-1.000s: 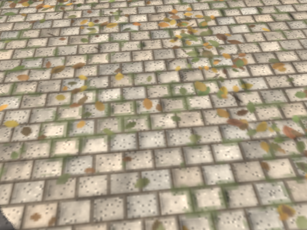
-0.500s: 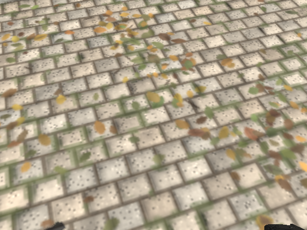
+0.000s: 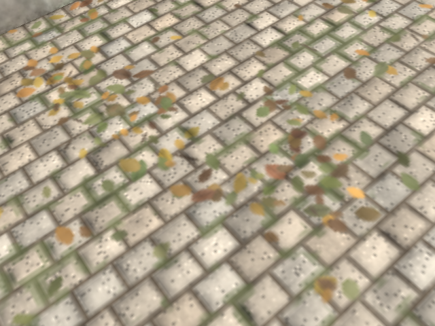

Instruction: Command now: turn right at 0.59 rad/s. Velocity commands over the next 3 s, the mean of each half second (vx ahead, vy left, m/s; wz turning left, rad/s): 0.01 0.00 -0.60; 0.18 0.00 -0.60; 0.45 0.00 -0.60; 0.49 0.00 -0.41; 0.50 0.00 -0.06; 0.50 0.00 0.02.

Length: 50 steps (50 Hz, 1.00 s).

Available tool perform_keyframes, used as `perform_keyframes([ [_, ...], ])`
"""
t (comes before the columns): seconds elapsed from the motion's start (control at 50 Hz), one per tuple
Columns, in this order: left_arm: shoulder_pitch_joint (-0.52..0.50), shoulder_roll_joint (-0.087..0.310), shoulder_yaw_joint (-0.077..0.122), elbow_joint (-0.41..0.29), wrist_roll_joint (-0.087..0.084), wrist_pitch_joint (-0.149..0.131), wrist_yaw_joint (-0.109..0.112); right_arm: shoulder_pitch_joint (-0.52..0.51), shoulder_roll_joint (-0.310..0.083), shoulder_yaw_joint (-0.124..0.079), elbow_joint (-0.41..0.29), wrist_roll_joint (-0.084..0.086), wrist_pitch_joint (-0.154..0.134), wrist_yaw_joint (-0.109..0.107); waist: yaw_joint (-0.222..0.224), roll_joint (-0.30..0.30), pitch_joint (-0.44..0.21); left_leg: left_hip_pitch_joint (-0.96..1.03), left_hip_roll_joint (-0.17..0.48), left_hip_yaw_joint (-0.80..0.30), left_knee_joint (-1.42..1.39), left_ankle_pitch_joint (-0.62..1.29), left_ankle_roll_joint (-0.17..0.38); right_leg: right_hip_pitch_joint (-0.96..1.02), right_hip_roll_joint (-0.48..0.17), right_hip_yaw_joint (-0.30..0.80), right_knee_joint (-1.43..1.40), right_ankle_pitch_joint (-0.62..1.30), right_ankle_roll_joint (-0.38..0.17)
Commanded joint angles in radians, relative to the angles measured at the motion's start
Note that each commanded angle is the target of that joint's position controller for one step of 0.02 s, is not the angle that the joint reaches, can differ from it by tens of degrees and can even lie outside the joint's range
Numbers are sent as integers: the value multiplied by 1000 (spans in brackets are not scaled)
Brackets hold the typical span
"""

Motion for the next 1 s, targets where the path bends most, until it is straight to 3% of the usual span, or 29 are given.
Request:
perform_keyframes([
  [0.02, -12, 186, 57, -70, -1, -5, 11, -31, -60, -10, -71, 2, -17, 5, 9, -169, -153, -16, -4, -32, -125, 13, -9, 186, -224, 272, -91, 237, -177],
  [0.14, -35, 190, 63, -78, -8, 8, -2, -16, -75, -13, -77, 12, -34, 26, 13, -190, -144, 117, -34, -45, -323, -11, 17, 149, -205, 404, -68, 222, -173],
  [0.2, -75, 176, 59, -84, -27, 16, 2, 63, -80, -22, -57, 8, -45, 34, -39, -172, -152, 292, -20, -24, -597, 186, 54, 97, -143, 403, -7, 179, -109],
  [0.22, -44, 141, 50, -84, -23, 15, 4, 91, -130, -35, -56, -5, -43, 29, -28, -88, -175, 413, 110, -117, -635, 254, 103, 0, -88, 344, 85, 1, -55],
  [0.24, 26, 97, 40, -86, -16, 11, 1, 52, -212, -48, -69, -19, -30, 21, 39, 181, -146, 479, 313, -333, -656, 435, 226, -190, 80, 136, 286, -349, 16],
  [0.26, 8, 179, 66, -88, -9, 0, 4, 56, -184, -44, -76, -43, -33, 23, 1, 226, -118, 394, 428, -459, -686, 477, 357, -267, 77, 66, 513, -473, 67],
  [0.28, 21, 228, 86, -69, -10, 0, 4, 4, -134, -27, -96, -35, -36, 17, 20, 146, -96, 366, 399, -383, -678, 448, 351, -266, 26, 74, 641, -405, 88],
  [0.32, 47, 193, 86, -30, -12, 20, 7, -57, -80, -11, -110, -9, -33, 5, 30, 106, -65, 366, 280, -215, -660, 368, 273, -290, 13, 52, 735, -289, 120],
  [0.34, 49, 168, 80, -30, -14, 26, 5, -53, -75, -6, -109, -3, -30, 0, 21, 110, -55, 375, 268, -174, -657, 404, 275, -307, 8, 40, 769, -259, 135],
  [0.4, -22, 122, 62, -65, -27, 23, -2, 10, -90, -9, -98, -13, -14, -11, -27, 136, -56, 448, 251, -90, -666, 446, 294, -335, -23, -32, 664, -213, 160],
  [0.48, -61, 92, 42, -95, -15, 20, -16, 34, -141, -27, -94, -9, 0, -6, -58, 150, -97, 497, 295, -42, -654, 509, 310, -246, -78, -83, 462, -229, 163],
  [0.58, -26, 109, 48, -98, -19, 29, -34, 21, -177, -41, -86, 18, 0, 16, -37, 163, -106, 450, 324, 15, -609, 538, 282, -71, -67, -155, 222, -178, 111],
  [0.62, 40, 112, 58, -77, -17, 33, -37, 7, -163, -37, -78, 39, -5, 18, 12, 135, -114, 397, 303, 66, -513, 475, 219, 72, -40, -179, 15, -21, 55],
  [0.64, 83, 150, 74, -66, -14, 32, -28, 68, -121, -26, -53, 32, -11, 22, 20, 41, -134, 301, 256, 131, -391, 355, 146, 216, -49, -118, -73, 130, 15],
  [0.66, 138, 269, 103, -74, -17, 27, -10, 76, -44, -1, -83, -24, -14, 27, 8, -271, -165, 16, 134, 221, -81, -125, 44, 417, -296, 230, -83, 431, -89],
  [0.68, 156, 289, 99, -85, 6, -1, -20, -18, -55, -1, -134, -25, -20, 19, 56, -305, -192, -171, 18, 83, 125, -322, 21, 374, -430, 469, -123, 258, -296],
  [0.7, 171, 231, 84, -72, 5, -28, -31, -56, -100, -14, -141, 1, -28, 21, 82, -205, -176, -216, 50, 2, 190, -265, 40, 363, -393, 451, -181, -31, -295],
  [0.72, 148, 191, 70, -55, -7, -45, -32, -66, -119, -23, -142, 17, -35, 28, 60, -183, -118, -240, 76, -15, 163, -164, 68, 329, -342, 405, -213, -280, -237],
  [0.74, 115, 170, 62, -55, -15, -50, -27, -61, -128, -30, -125, 15, -42, 28, 45, -156, -72, -244, 91, -15, 122, -86, 76, 297, -309, 377, -238, -385, -197],
  [0.78, 82, 153, 45, -63, -9, -53, -14, -54, -123, -31, -116, 3, -58, 34, 24, -186, -36, -201, 79, -10, 53, 43, 66, 245, -259, 338, -277, -363, -175],
  [0.84, 101, 158, 45, -57, 1, -68, -3, -49, -98, -25, -97, 2, -84, 42, 21, -156, -44, -158, 49, 1, -91, 165, 50, 246, -228, 287, -284, -229, -169],
  [0.9, 122, 177, 51, -37, -8, -73, 2, -85, -73, -13, -100, 4, -96, 46, 35, -168, -29, -92, 24, -3, -259, 220, 28, 202, -204, 257, -272, -186, -161],
  [1.0, 157, 193, 58, -7, -23, -67, -3, -142, -72, -2, -123, 18, -115, 59, 59, -157, -7, 9, 2, -21, -411, 219, 26, 132, -205, 311, -227, -204, -167],
])
Next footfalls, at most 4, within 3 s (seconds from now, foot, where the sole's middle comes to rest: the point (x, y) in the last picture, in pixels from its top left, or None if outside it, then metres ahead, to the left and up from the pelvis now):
0.22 left None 0.07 0.14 -0.78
0.64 right None -0.01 -0.12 -0.78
1.12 left None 0.27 -0.02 -0.78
1.62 right None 0.29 -0.44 -0.78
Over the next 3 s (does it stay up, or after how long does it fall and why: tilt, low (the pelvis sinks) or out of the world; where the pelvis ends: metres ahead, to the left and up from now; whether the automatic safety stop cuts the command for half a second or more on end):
stays up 0.63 -0.96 0.00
